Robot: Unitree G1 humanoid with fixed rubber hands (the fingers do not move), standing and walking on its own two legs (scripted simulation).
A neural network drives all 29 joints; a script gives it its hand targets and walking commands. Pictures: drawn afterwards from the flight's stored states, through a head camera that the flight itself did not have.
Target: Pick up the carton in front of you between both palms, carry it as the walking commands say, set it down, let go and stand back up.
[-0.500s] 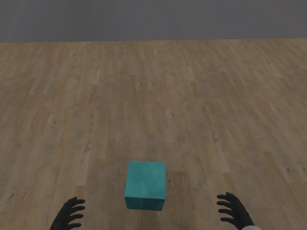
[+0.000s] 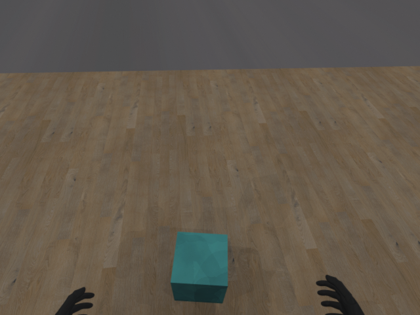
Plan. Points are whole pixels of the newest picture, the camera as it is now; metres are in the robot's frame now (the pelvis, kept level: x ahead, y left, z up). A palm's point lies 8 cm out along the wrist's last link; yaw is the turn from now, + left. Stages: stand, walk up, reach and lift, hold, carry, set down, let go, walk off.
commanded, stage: stand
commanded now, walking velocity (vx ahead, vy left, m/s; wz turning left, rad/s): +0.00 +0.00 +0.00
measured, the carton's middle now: (200, 268) +0.44 +0.01 -0.64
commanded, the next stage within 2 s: none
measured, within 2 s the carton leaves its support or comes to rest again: neither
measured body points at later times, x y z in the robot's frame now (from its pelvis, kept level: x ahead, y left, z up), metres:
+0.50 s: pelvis +0.02 +0.00 +0.00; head +0.02 +0.00 +0.45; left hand +0.15 +0.29 -0.10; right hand +0.16 -0.30 -0.09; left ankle +0.01 +0.10 -0.73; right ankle -0.06 -0.12 -0.73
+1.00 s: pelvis -0.01 +0.00 +0.01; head -0.01 +0.00 +0.46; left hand +0.10 +0.30 -0.10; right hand +0.11 -0.31 -0.10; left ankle +0.01 +0.10 -0.73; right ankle -0.06 -0.12 -0.73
